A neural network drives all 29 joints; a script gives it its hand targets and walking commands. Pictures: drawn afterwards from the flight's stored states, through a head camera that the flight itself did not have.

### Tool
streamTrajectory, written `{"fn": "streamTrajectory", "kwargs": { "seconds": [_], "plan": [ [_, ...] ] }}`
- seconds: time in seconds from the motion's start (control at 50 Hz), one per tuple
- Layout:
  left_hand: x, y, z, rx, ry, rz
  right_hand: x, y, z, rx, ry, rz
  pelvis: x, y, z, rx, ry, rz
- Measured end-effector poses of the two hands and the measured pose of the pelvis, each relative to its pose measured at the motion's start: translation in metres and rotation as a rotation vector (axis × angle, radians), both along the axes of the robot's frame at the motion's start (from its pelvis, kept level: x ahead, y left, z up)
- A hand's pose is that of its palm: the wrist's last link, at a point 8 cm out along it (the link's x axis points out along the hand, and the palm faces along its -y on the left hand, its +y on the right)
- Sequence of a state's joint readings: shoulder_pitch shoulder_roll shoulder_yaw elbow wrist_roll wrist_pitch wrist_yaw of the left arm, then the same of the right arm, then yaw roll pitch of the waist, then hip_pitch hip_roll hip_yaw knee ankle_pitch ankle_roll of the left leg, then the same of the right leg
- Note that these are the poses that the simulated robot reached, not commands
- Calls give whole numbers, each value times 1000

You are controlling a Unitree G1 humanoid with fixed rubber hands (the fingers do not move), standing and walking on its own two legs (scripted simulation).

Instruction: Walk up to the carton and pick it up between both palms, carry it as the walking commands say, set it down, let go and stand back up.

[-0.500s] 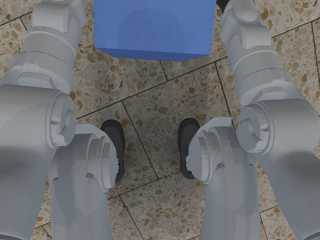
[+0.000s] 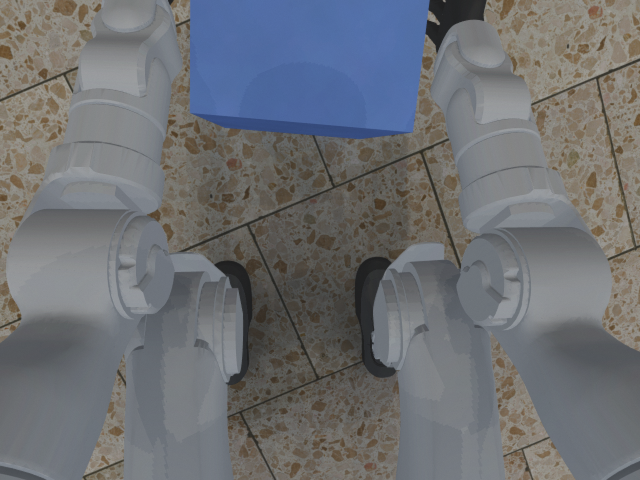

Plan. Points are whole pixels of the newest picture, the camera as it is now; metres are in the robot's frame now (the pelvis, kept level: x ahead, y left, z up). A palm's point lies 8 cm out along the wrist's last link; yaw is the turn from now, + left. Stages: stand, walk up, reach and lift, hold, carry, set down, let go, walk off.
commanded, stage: reach and lift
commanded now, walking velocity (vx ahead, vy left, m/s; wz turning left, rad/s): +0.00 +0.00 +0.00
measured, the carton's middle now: (303, 35) +0.54 +0.00 -0.21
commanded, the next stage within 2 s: none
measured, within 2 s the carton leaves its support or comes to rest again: neither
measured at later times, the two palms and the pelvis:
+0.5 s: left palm out of the picture +0.55 +0.14 -0.08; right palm (482, 13) +0.52 -0.14 -0.09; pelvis +0.00 +0.00 +0.04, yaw +0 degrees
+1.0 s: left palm out of the picture +0.53 +0.14 +0.00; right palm out of the picture +0.51 -0.14 -0.01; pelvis +0.00 +0.00 +0.08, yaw +0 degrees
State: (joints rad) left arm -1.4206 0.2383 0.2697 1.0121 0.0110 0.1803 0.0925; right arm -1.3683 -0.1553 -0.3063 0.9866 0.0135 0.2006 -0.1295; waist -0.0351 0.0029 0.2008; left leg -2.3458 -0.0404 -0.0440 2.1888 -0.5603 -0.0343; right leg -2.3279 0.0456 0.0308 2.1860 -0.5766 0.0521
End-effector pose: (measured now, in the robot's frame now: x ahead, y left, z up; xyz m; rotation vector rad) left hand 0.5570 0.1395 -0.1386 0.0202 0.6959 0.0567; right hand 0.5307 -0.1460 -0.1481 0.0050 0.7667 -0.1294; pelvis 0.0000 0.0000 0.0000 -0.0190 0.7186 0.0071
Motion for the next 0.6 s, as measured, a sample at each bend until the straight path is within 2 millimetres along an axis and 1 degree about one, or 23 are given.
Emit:
{"fn": "streamTrajectory", "kwargs": {
  "seconds": [0.16,0.28,0.52,0.6],
  "plan": [
    [2,-4,24,-5,-28,15,-4,-1,18,9,-21,-38,-1,2,10,-5,39,-2],
    [3,-3,42,-3,-41,21,-5,2,32,17,-31,-59,-1,2,19,-6,68,1],
    [-3,-3,61,-7,-33,25,-7,2,57,6,-26,-59,2,3,39,-12,122,5],
    [-4,-3,71,-10,-43,28,-7,2,68,7,-37,-62,3,3,44,-12,131,5]
  ]
}}
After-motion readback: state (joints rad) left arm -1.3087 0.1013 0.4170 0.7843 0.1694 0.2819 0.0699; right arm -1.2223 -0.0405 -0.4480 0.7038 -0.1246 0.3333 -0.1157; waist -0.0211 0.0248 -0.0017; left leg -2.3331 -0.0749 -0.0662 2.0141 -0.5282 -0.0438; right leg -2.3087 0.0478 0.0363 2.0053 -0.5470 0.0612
